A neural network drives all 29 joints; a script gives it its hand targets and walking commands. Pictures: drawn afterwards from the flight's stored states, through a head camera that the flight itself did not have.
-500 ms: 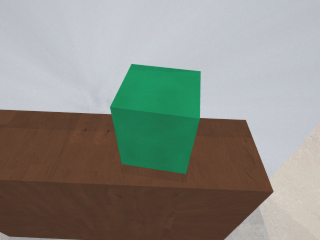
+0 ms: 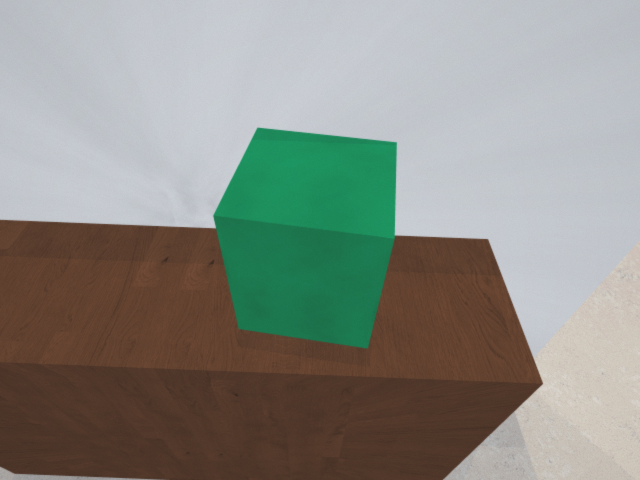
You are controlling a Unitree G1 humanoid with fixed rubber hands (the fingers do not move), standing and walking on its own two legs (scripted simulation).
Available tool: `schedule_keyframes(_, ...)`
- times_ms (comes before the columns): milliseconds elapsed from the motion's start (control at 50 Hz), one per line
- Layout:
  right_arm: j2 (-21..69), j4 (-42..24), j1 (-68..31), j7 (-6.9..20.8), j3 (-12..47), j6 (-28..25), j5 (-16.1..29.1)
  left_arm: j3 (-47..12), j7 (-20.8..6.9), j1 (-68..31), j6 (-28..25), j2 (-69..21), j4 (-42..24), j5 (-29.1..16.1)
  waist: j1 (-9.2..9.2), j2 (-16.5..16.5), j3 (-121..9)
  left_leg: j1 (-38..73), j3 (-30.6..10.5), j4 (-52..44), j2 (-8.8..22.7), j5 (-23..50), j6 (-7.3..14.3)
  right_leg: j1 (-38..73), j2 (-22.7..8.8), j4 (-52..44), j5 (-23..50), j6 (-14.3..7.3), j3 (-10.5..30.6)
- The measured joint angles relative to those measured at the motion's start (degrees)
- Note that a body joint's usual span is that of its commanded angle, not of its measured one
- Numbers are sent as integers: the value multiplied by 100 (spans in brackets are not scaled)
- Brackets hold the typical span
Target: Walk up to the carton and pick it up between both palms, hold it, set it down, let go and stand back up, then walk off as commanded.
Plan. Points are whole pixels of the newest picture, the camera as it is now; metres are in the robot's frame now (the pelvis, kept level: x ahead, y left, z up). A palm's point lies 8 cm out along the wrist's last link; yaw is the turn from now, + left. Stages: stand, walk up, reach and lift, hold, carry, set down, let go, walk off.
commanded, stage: stand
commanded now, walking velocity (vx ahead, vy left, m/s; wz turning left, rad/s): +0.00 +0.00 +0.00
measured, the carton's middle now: (313, 240) +0.47 +0.01 +0.04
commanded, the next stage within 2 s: walk off in 0.32 s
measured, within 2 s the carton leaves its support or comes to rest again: neither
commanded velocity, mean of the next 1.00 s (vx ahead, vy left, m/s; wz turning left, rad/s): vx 0.00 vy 0.00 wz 0.00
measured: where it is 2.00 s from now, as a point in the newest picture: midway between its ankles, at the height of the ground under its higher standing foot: outside the picture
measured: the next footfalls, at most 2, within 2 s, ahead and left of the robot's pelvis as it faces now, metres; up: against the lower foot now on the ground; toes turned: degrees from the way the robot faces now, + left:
right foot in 1.14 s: -0.14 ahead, -0.14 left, +0.00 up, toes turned +0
left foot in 1.52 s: -0.23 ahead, +0.13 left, +0.00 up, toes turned -4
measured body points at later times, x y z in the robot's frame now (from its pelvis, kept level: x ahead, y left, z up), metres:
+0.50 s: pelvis +0.01 +0.00 +0.00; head +0.01 +0.00 +0.45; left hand +0.08 +0.30 -0.13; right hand +0.08 -0.32 -0.12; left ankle +0.00 +0.13 -0.75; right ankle +0.01 -0.13 -0.75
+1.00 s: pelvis -0.10 +0.01 -0.03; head -0.03 +0.04 +0.42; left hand +0.03 +0.34 -0.15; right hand -0.02 -0.31 -0.12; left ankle -0.04 +0.14 -0.75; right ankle -0.14 -0.14 -0.66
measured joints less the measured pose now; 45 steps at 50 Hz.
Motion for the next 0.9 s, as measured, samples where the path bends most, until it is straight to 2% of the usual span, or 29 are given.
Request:
schedule_keyframes(520,31,28,-89,-9,-32,23,1,-21,22,-81,6,-81,42,-7,16,-19,2,72,17,-72,51,-16,-40,48,50,-47,-22,-31,13)
schedule_keyframes(620,-2,-708,-98,-40,-176,103,66,200,67,-176,185,-11,-713,-43,33,-41,496,-548,-25,804,36,-256,14,-549,32,808,-284,-159,-4)
schedule_keyframes(680,-78,-1134,-93,-61,-221,172,54,242,69,-204,237,77,-1144,30,49,-24,779,-1000,-69,1591,23,-468,193,-888,38,1333,-432,-175,6)
schedule_keyframes(740,-174,-1353,-58,-60,-280,261,39,220,92,-196,314,146,-1385,130,56,-43,886,-1308,-224,2594,-157,-1418,318,-1206,13,1839,-578,-139,90)
schedule_keyframes(760,-193,-1395,-24,-61,-295,277,38,204,103,-201,342,172,-1435,152,38,-75,887,-1326,-240,2750,-220,-1527,340,-1311,-17,1989,-613,-136,119)
schedule_keyframes(780,-210,-1431,34,-63,-307,273,33,194,114,-212,373,199,-1484,171,11,-108,874,-1271,-237,2671,-253,-1483,351,-1423,-51,2150,-651,-126,137)
schedule_keyframes(800,-234,-1472,122,-62,-317,248,9,184,123,-234,407,224,-1527,172,-12,-116,850,-1185,-269,2369,-247,-1015,315,-1561,-62,2360,-696,-147,139)
schedule_keyframes(820,-217,-1491,196,-73,-324,235,-42,193,144,-302,453,245,-1537,146,-10,-152,890,-1232,-265,2435,-265,-851,245,-1692,14,2742,-1039,-200,289)
schedule_keyframes(860,-134,-1476,281,-58,-277,272,-86,263,204,-338,554,266,-1572,85,-33,-177,934,-1282,-292,2575,-210,-1000,219,-1936,411,3837,-1904,-312,651)
schedule_keyframes(900,-47,-1526,351,-77,-194,317,-113,309,232,-311,567,305,-1562,30,-110,-175,911,-1323,-376,2450,-126,-964,210,-2100,718,4761,-2118,-352,759)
